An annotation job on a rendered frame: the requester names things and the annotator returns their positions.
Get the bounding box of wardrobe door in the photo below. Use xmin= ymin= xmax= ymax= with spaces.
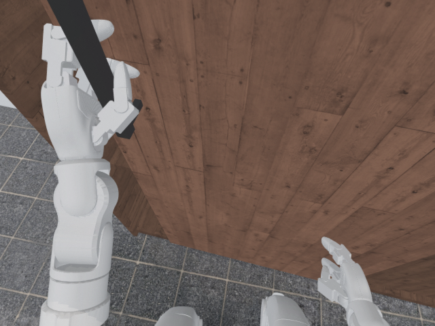
xmin=40 ymin=0 xmax=435 ymax=280
xmin=365 ymin=254 xmax=435 ymax=299

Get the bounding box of robot right forearm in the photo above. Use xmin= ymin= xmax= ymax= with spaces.
xmin=346 ymin=300 xmax=390 ymax=326

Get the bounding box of right robot thigh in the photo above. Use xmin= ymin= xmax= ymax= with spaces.
xmin=260 ymin=295 xmax=310 ymax=326

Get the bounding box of robot thigh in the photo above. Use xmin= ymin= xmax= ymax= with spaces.
xmin=155 ymin=306 xmax=203 ymax=326
xmin=260 ymin=295 xmax=310 ymax=326

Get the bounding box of robot left forearm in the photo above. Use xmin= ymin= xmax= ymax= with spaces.
xmin=39 ymin=158 xmax=119 ymax=326

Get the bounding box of handle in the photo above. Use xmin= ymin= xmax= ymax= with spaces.
xmin=47 ymin=0 xmax=143 ymax=139

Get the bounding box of left robot thigh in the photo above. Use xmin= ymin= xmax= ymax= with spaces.
xmin=155 ymin=306 xmax=203 ymax=326

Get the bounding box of left robot hand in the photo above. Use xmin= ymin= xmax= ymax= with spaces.
xmin=41 ymin=20 xmax=140 ymax=161

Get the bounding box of right robot hand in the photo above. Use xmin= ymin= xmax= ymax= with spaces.
xmin=317 ymin=237 xmax=372 ymax=311

